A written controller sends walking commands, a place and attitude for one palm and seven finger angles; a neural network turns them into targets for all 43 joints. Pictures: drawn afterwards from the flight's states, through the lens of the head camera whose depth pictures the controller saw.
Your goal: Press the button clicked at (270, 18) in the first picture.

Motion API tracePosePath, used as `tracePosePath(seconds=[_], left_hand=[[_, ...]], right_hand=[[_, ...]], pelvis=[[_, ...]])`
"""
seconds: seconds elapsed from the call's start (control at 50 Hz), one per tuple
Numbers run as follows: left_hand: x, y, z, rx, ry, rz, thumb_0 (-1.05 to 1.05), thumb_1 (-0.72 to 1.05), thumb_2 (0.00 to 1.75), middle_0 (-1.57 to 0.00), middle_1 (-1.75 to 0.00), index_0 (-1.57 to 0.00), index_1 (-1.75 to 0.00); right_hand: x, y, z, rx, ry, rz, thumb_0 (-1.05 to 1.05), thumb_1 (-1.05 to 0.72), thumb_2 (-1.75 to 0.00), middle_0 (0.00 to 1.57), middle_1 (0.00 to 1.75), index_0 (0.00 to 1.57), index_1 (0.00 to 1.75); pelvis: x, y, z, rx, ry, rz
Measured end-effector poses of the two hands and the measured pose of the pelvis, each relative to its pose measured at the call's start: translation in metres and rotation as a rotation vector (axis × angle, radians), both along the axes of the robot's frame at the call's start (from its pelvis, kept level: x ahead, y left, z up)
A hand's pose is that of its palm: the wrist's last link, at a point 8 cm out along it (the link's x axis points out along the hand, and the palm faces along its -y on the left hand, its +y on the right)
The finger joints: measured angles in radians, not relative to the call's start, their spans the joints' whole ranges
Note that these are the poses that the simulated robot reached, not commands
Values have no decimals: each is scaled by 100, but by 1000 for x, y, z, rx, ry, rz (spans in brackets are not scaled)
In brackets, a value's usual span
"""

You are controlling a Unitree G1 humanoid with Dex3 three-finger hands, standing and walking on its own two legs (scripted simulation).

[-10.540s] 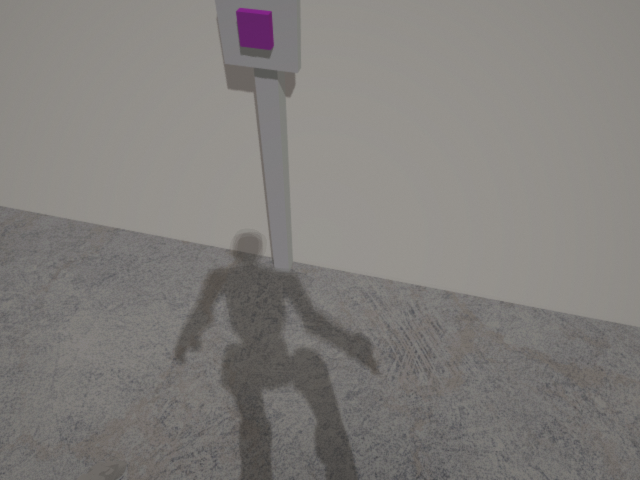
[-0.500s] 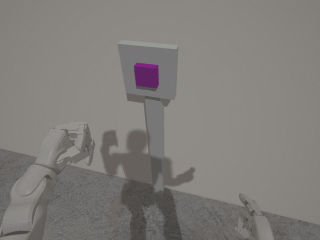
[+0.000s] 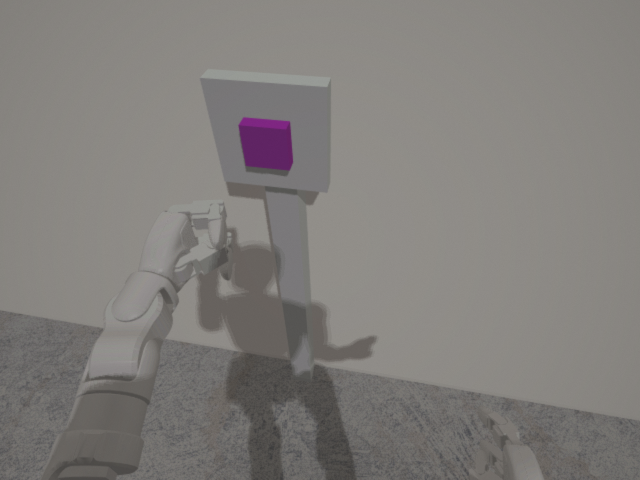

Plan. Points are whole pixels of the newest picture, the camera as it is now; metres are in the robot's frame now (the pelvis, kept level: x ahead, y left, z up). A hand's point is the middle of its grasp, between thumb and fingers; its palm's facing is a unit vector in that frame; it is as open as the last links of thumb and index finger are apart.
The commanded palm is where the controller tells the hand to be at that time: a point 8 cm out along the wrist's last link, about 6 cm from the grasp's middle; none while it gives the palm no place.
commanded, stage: aim a knuckle at the button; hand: left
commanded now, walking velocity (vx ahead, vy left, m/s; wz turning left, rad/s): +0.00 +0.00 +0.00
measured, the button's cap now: (267, 143) +0.54 +0.12 +0.16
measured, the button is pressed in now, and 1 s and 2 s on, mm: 0 0 1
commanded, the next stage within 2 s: press the button with the knuckle in 1.40 s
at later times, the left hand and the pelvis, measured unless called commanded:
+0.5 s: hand (271, 201) +0.44 +0.10 +0.13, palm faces -0.11 -0.99 +0.00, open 3.1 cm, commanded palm +0.43 +0.15 +0.13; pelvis +0.00 +0.00 +0.00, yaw -1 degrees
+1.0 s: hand (277, 205) +0.44 +0.09 +0.13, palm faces -0.11 -0.99 -0.01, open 3.1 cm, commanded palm +0.42 +0.14 +0.13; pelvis +0.00 +0.00 -0.01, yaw -2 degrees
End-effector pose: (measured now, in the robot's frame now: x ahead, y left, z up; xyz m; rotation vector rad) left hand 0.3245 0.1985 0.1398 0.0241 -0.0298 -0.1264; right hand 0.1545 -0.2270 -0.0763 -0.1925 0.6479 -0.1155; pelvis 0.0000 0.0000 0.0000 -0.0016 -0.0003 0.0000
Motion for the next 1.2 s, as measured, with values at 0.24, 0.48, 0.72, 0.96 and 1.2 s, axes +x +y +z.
tracePosePath(seconds=[0.24,0.48,0.72,0.96,1.2], left_hand=[[54,-21,-1,-17,25,4,2,90,90,-130,-150,-130,-150],[97,-40,-8,-24,45,17,1,90,90,-130,-150,-130,-150],[121,-45,-11,-35,18,20,1,90,90,-130,-150,-130,-150],[97,-46,-14,-22,8,15,2,90,90,-130,-150,-130,-150],[108,-57,-10,-29,28,23,1,90,90,-130,-150,-130,-150]], right_hand=[[-21,-9,-13,7,115,-54,1,-90,-90,20,30,20,30],[-66,-24,-29,-7,267,-121,1,-90,-90,20,30,20,30],[-119,-29,-39,14,393,-198,1,-91,-90,20,30,20,30],[-98,-24,-37,10,338,-158,1,-91,-90,20,30,20,30],[-74,-16,-31,12,250,-113,1,-91,-90,20,30,20,30]], pelvis=[[5,-2,-1,1,37,-12],[4,-4,-4,-1,79,-18],[6,-3,-6,5,126,-52],[1,0,-7,-4,99,-33],[-7,1,-9,1,110,-29]])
